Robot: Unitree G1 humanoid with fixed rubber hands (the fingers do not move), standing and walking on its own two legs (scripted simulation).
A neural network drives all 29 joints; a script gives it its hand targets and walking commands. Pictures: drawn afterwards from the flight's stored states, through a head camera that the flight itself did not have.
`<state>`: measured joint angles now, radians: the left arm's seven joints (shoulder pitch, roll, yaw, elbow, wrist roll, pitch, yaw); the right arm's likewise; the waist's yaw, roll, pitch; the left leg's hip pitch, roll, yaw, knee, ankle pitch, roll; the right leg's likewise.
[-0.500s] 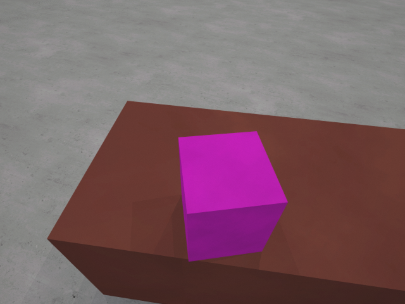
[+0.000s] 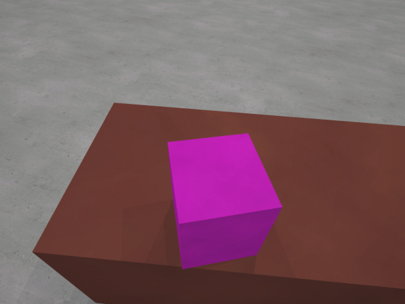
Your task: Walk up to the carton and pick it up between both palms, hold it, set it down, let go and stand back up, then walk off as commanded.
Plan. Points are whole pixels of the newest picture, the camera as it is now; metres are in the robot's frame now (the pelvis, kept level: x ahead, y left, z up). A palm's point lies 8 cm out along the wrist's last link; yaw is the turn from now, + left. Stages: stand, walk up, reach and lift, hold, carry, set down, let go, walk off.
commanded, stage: walk up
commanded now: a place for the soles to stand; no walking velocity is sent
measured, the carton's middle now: (214, 202) +0.38 -0.02 -0.07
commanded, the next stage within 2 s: none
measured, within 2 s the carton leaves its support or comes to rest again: neither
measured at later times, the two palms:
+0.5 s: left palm out of the picture +0.14 +0.30 -0.11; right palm out of the picture +0.10 -0.31 -0.11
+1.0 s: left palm out of the picture +0.15 +0.29 -0.11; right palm out of the picture +0.07 -0.32 -0.11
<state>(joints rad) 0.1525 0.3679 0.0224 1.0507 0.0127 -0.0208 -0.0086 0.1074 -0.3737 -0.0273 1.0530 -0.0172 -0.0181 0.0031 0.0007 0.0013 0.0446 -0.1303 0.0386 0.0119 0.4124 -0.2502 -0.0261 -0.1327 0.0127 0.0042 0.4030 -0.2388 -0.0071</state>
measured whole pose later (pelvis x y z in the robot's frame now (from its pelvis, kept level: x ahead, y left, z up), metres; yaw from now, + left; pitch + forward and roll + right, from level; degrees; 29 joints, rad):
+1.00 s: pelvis +0.01 +0.00 -0.01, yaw -7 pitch -3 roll +0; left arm 0.16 0.38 0.01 0.93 0.02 -0.01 0.00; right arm 0.12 -0.38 -0.06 0.97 -0.01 -0.01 0.01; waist -0.02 -0.01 0.06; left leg -0.11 0.07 0.13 0.50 -0.34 -0.03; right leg -0.19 0.04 0.11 0.54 -0.31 -0.01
